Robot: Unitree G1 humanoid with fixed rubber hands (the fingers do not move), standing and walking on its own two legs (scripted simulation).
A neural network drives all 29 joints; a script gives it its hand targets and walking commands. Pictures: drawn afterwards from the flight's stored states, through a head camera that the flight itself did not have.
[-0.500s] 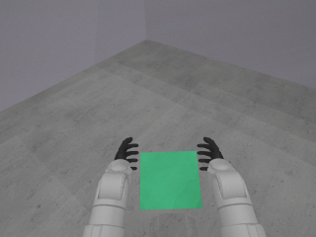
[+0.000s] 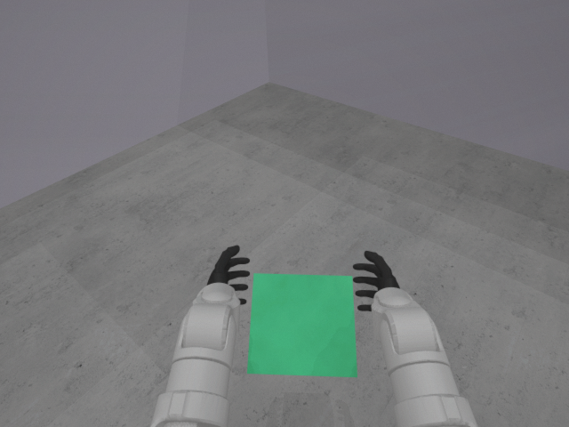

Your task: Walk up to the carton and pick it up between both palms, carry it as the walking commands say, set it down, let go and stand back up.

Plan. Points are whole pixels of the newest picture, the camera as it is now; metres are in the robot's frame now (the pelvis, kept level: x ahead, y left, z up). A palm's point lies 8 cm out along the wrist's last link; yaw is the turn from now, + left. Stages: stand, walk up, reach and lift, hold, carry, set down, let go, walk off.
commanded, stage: carry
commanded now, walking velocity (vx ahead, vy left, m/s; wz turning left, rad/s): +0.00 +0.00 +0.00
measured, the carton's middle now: (300, 328) +0.33 +0.01 -0.07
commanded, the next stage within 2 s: hold in 0.60 s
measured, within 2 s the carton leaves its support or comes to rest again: neither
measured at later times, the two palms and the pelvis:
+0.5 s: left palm (221, 302) +0.30 +0.12 +0.06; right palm (390, 315) +0.29 -0.12 +0.04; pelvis -0.02 +0.00 +0.00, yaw +0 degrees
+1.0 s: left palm (200, 322) +0.27 +0.15 +0.05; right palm (380, 330) +0.26 -0.10 +0.05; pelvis -0.05 +0.02 +0.00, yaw -8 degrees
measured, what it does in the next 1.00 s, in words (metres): shifts its weight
